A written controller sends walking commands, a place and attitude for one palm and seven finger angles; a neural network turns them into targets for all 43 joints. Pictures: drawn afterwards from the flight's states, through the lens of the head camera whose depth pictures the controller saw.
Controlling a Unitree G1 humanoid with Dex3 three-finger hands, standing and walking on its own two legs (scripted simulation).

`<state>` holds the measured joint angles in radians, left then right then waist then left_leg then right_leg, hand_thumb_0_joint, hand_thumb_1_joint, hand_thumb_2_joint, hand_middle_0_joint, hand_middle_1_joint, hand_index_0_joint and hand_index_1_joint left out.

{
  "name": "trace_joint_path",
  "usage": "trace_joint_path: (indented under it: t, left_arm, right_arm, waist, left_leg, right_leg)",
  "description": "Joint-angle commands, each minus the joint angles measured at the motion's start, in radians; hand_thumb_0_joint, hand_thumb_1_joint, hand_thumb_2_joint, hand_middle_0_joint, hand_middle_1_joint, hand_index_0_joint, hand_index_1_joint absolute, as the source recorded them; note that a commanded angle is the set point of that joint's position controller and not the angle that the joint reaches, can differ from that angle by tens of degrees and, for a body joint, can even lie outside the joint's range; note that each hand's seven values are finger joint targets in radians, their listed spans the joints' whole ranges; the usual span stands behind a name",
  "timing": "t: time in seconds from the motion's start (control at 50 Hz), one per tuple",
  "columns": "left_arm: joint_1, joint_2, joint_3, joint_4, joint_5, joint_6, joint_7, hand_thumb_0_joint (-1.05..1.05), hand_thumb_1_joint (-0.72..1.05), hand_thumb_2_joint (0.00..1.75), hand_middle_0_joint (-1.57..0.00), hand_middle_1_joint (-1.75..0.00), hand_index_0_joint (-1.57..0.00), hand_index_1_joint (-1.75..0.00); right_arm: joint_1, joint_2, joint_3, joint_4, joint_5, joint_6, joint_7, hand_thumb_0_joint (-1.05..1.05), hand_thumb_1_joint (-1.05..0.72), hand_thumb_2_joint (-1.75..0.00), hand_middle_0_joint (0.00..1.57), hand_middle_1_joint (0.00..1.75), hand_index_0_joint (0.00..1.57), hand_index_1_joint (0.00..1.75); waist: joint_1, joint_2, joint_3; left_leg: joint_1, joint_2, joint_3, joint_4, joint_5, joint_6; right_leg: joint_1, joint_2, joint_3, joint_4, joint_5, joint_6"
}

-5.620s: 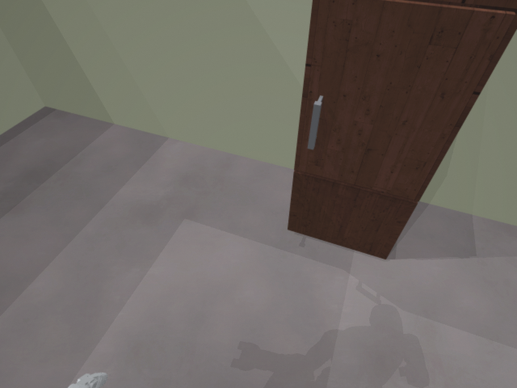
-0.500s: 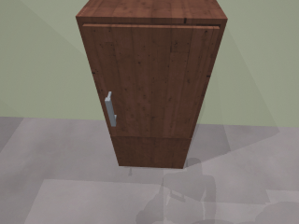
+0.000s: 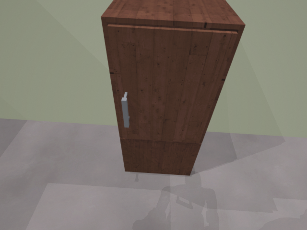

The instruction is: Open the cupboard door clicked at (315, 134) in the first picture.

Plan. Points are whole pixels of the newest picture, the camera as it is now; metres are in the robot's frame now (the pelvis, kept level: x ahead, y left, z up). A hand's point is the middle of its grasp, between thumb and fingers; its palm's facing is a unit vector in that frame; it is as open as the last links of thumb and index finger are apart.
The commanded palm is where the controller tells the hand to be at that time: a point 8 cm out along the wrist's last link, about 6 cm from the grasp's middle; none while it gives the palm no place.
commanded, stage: look again from close up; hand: left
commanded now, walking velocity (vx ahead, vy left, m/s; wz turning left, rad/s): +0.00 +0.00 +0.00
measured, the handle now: (126, 110) +0.62 +0.16 -0.10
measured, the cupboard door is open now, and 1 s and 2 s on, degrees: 0 0 0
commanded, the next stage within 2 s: shuffle to correct the standing spot in 0.12 s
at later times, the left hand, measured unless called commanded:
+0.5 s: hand out of the picture -0.02 +0.14 -0.18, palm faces +0.05 -0.99 -0.15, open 7.4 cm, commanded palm none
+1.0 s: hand out of the picture +0.13 +0.15 -0.18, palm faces +0.03 -0.97 -0.24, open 7.3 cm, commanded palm none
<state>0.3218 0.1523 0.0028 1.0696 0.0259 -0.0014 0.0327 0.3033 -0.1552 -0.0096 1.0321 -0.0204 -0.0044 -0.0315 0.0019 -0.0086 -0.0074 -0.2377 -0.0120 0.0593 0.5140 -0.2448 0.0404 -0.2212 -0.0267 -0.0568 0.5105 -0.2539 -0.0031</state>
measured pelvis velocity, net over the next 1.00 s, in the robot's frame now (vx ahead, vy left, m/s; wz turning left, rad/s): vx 0.11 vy -0.04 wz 0.01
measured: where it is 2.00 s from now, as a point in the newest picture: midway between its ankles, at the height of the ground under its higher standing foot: outside the picture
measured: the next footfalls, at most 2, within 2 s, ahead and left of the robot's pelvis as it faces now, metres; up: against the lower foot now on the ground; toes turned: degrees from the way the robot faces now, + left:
right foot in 0.92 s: +0.17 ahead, -0.16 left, +0.00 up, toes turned -5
left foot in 1.26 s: +0.11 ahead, +0.07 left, +0.00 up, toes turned +2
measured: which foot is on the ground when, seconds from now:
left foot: down 0.00-1.00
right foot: down 0.00-0.70, up 0.72-0.90, down 0.92-1.00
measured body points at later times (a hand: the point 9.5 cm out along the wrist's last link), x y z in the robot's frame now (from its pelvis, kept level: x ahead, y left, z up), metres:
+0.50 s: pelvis +0.02 -0.01 +0.00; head +0.02 -0.01 +0.45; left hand -0.02 +0.20 -0.16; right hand +0.01 -0.23 -0.16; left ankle +0.02 +0.09 -0.74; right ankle +0.02 -0.12 -0.74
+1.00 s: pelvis +0.11 -0.04 -0.01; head +0.15 -0.04 +0.44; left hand +0.13 +0.20 -0.16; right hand +0.10 -0.25 -0.17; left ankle +0.05 +0.07 -0.73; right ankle +0.13 -0.16 -0.74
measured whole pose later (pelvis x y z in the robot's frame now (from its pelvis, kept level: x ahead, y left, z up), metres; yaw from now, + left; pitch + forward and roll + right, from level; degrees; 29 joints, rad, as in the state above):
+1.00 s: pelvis +0.11 -0.04 -0.01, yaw +1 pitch +0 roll +0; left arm 0.25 0.19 0.05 1.02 0.03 -0.01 0.03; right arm 0.30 -0.10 -0.02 1.06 -0.01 0.00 -0.05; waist -0.01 -0.01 0.08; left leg -0.22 0.04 0.10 0.61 -0.38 0.00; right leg -0.34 -0.05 -0.08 0.62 -0.27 -0.01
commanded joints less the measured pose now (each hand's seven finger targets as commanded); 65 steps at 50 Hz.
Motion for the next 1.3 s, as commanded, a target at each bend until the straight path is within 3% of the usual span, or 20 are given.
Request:
trace_joint_path:
  t: [0.0, 0.2, 0.38, 0.44, 0.52, 0.6, 0.64, 0.68, 0.72, 0.78, 0.88, 0.92, 0.98, 1.02, 1.1, 1.2, 1.22, 1.24, 1.26, 1.28]
  left_arm:
    - [0.086, 0.067, 0.012, -0.039, 0.004, -0.004, -0.001, 0.00, 0.90, 0.90, -0.20, -0.30, -0.20, -0.30]
    - [0.086, 0.083, 0.009, -0.039, -0.003, -0.017, -0.003, 0.00, 0.90, 0.90, -0.20, -0.30, -0.20, -0.30]
    - [0.147, 0.058, 0.018, -0.024, 0.009, -0.012, -0.019, 0.00, 0.90, 0.90, -0.20, -0.30, -0.20, -0.30]
    - [0.171, 0.063, 0.022, -0.017, 0.003, -0.022, -0.019, 0.00, 0.90, 0.90, -0.20, -0.30, -0.20, -0.30]
    - [0.227, 0.100, 0.042, 0.003, -0.002, -0.037, -0.010, 0.00, 0.90, 0.90, -0.20, -0.30, -0.20, -0.30]
    - [0.231, 0.097, 0.047, 0.013, 0.006, -0.048, -0.002, 0.00, 0.90, 0.90, -0.20, -0.30, -0.20, -0.30]
    - [0.175, 0.076, 0.041, 0.006, -0.001, -0.039, -0.007, 0.00, 0.90, 0.90, -0.20, -0.30, -0.20, -0.30]
    - [0.125, 0.012, 0.024, -0.032, -0.005, -0.040, -0.014, 0.00, 0.90, 0.90, -0.20, -0.30, -0.20, -0.30]
    - [0.047, 0.030, 0.031, -0.048, 0.006, -0.030, -0.005, 0.00, 0.90, 0.90, -0.20, -0.30, -0.20, -0.30]
    - [0.060, -0.028, 0.019, -0.037, -0.008, -0.018, -0.009, 0.00, 0.90, 0.90, -0.20, -0.30, -0.20, -0.30]
    - [0.100, 0.040, 0.040, -0.046, -0.003, -0.007, -0.006, 0.00, 0.90, 0.90, -0.20, -0.30, -0.20, -0.30]
    - [0.104, 0.114, 0.059, -0.055, 0.003, -0.010, -0.002, 0.00, 0.90, 0.90, -0.20, -0.30, -0.20, -0.30]
    - [0.126, 0.181, 0.073, -0.060, -0.001, -0.013, 0.007, 0.00, 0.90, 0.90, -0.20, -0.30, -0.20, -0.30]
    - [0.088, 0.154, 0.069, -0.079, 0.005, -0.006, 0.020, 0.00, 0.90, 0.90, -0.20, -0.30, -0.20, -0.30]
    - [-0.021, 0.181, 0.078, -0.139, 0.009, 0.006, 0.023, 0.00, 0.90, 0.90, -0.20, -0.30, -0.20, -0.30]
    - [-0.092, 0.190, 0.085, -0.171, 0.004, 0.023, 0.014, 0.00, 0.90, 0.90, -0.20, -0.30, -0.20, -0.30]
    - [-0.093, 0.152, 0.076, -0.177, -0.003, 0.030, 0.010, 0.00, 0.90, 0.90, -0.20, -0.30, -0.20, -0.30]
    - [-0.079, 0.082, 0.063, -0.190, -0.013, 0.040, 0.004, 0.00, 0.90, 0.90, -0.20, -0.30, -0.20, -0.30]
    - [-0.097, 0.074, 0.057, -0.201, -0.009, 0.044, 0.005, 0.00, 0.90, 0.90, -0.20, -0.30, -0.20, -0.30]
    - [-0.089, 0.080, 0.061, -0.199, -0.011, 0.039, -0.002, 0.00, 0.90, 0.90, -0.20, -0.30, -0.20, -0.30]
  right_arm:
    - [0.009, -0.132, -0.025, -0.063, -0.001, -0.021, 0.003, 0.00, -0.90, -0.90, 0.20, 0.30, 0.20, 0.30]
    - [0.032, -0.121, -0.018, -0.038, 0.004, -0.028, 0.006, 0.00, -0.90, -0.90, 0.20, 0.30, 0.20, 0.30]
    - [0.040, -0.124, -0.026, -0.018, -0.003, -0.015, 0.006, 0.00, -0.90, -0.90, 0.20, 0.30, 0.20, 0.30]
    - [0.045, -0.093, -0.021, -0.019, -0.002, -0.025, 0.007, 0.00, -0.90, -0.90, 0.20, 0.30, 0.20, 0.30]
    - [0.029, -0.033, -0.010, -0.029, -0.001, -0.041, 0.012, 0.00, -0.90, -0.90, 0.20, 0.30, 0.20, 0.30]
    - [-0.011, -0.010, -0.009, -0.037, 0.000, -0.052, 0.018, 0.00, -0.90, -0.90, 0.20, 0.30, 0.20, 0.30]
    - [0.096, -0.014, -0.007, 0.012, 0.004, -0.063, 0.015, 0.00, -0.90, -0.90, 0.20, 0.30, 0.20, 0.30]
    - [0.301, -0.148, -0.039, 0.078, -0.007, -0.067, -0.010, 0.00, -0.90, -0.90, 0.20, 0.30, 0.20, 0.30]
    - [0.262, -0.104, -0.016, 0.084, -0.008, -0.057, -0.025, 0.00, -0.90, -0.90, 0.20, 0.30, 0.20, 0.30]
    - [0.098, -0.084, 0.000, 0.034, -0.002, -0.060, -0.029, 0.00, -0.90, -0.90, 0.20, 0.30, 0.20, 0.30]
    - [0.064, -0.118, -0.037, 0.004, 0.013, -0.033, -0.029, 0.00, -0.90, -0.90, 0.20, 0.30, 0.20, 0.30]
    - [0.071, -0.097, -0.052, -0.007, 0.011, -0.017, -0.027, 0.00, -0.90, -0.90, 0.20, 0.30, 0.20, 0.30]
    - [0.062, -0.018, -0.050, -0.019, 0.022, 0.005, -0.017, 0.00, -0.90, -0.90, 0.20, 0.30, 0.20, 0.30]
    - [-0.011, -0.021, -0.048, -0.041, 0.015, 0.016, -0.013, 0.00, -0.90, -0.90, 0.20, 0.30, 0.20, 0.30]
    - [-0.030, -0.023, -0.046, -0.048, 0.013, 0.031, 0.012, 0.00, -0.90, -0.90, 0.20, 0.30, 0.20, 0.30]
    - [0.073, -0.019, -0.037, -0.029, 0.011, 0.015, 0.019, 0.00, -0.90, -0.90, 0.20, 0.30, 0.20, 0.30]
    - [0.101, -0.049, -0.040, -0.023, 0.012, 0.007, 0.016, 0.00, -0.90, -0.90, 0.20, 0.30, 0.20, 0.30]
    - [0.083, -0.128, -0.054, -0.041, -0.002, -0.001, 0.013, 0.00, -0.90, -0.90, 0.20, 0.30, 0.20, 0.30]
    - [0.027, -0.164, -0.057, -0.081, -0.010, 0.004, 0.008, 0.00, -0.90, -0.90, 0.20, 0.30, 0.20, 0.30]
    - [-0.051, -0.167, -0.049, -0.108, -0.019, 0.007, 0.009, 0.00, -0.90, -0.90, 0.20, 0.30, 0.20, 0.30]
  waist:
    - [0.016, 0.039, 0.122]
    - [0.004, 0.013, 0.082]
    - [0.014, 0.029, 0.160]
    - [0.013, -0.009, 0.147]
    - [0.024, -0.180, 0.111]
    - [0.018, -0.105, 0.115]
    - [-0.033, -0.029, 0.068]
    - [-0.091, 0.270, 0.014]
    - [-0.063, 0.184, 0.090]
    - [-0.002, 0.140, 0.122]
    - [0.023, 0.095, 0.013]
    - [0.020, -0.001, -0.038]
    - [0.047, -0.247, -0.110]
    - [0.060, -0.244, -0.077]
    - [0.026, -0.203, -0.065]
    - [-0.030, -0.144, -0.040]
    - [-0.041, -0.032, -0.029]
    - [-0.035, 0.266, 0.024]
    - [-0.030, 0.320, 0.103]
    - [0.000, 0.247, 0.129]
  left_leg:
    - [-0.196, 0.143, -0.222, -0.283, -0.316, 0.026]
    - [-0.110, 0.120, -0.185, -0.239, -0.173, 0.017]
    - [-0.186, 0.148, -0.209, -0.236, -0.398, 0.050]
    - [-0.175, 0.104, -0.147, -0.137, -0.309, 0.036]
    - [-0.250, 0.017, 0.016, 0.141, -0.138, 0.003]
    - [-0.243, 0.043, 0.034, 0.149, -0.179, 0.001]
    - [0.017, 0.052, 0.020, -0.048, -0.018, 0.006]
    - [0.324, 0.387, -0.406, -0.180, 0.392, 0.164]
    - [0.239, 0.415, -0.329, -0.155, 0.800, 0.218]
    - [0.061, 0.305, -0.121, -0.129, 0.949, 0.149]
    - [0.105, 0.213, -0.051, -0.012, 0.743, 0.048]
    - [-0.015, 0.137, -0.009, 0.069, 0.429, -0.002]
    - [-0.177, 0.001, 0.029, 0.396, -0.339, -0.051]
    - [-0.241, 0.011, -0.052, 0.563, -0.384, -0.049]
    - [-0.193, 0.015, -0.028, 0.481, -0.275, -0.067]
    - [0.091, -0.009, 0.033, 0.023, -0.025, -0.055]
    - [0.154, 0.034, -0.022, -0.089, -0.009, -0.045]
    - [0.072, 0.237, -0.311, -0.250, -0.141, 0.019]
    - [-0.118, 0.342, -0.432, -0.363, -0.247, 0.104]
    - [-0.247, 0.353, -0.420, -0.397, -0.374, 0.157]
  right_leg:
    - [0.012, -0.032, 0.043, -0.050, -0.052, -0.026]
    - [-0.011, -0.065, 0.085, -0.105, -0.020, -0.032]
    - [-0.049, -0.030, 0.066, -0.058, -0.200, -0.045]
    - [-0.054, -0.067, 0.142, -0.110, -0.237, -0.072]
    - [0.050, -0.193, 0.315, -0.227, -0.207, -0.143]
    - [0.079, -0.233, 0.284, -0.185, 0.096, -0.197]
    - [-0.053, -0.130, 0.132, -0.045, 0.105, -0.129]
    - [-0.386, 0.029, -0.048, 0.355, -0.187, -0.026]
    - [-0.423, -0.032, 0.053, 0.535, -0.289, -0.024]
    - [-0.204, -0.054, 0.024, 0.277, -0.182, 0.001]
    - [-0.029, -0.024, -0.040, -0.011, 0.243, 0.011]
    - [0.084, -0.128, 0.082, 0.093, 0.702, -0.035]
    - [0.205, -0.362, 0.252, 0.001, 1.124, -0.215]
    - [0.156, -0.356, 0.250, -0.036, 1.012, -0.248]
    - [0.041, -0.304, 0.191, -0.092, 0.611, -0.204]
    - [-0.168, -0.217, 0.160, -0.066, 0.094, -0.114]
    - [-0.226, -0.150, 0.117, 0.011, -0.062, -0.069]
    - [-0.314, -0.039, 0.032, 0.168, -0.244, -0.004]
    - [-0.275, -0.006, 0.038, 0.308, -0.285, 0.012]
    - [-0.205, -0.030, 0.079, 0.379, -0.222, 0.000]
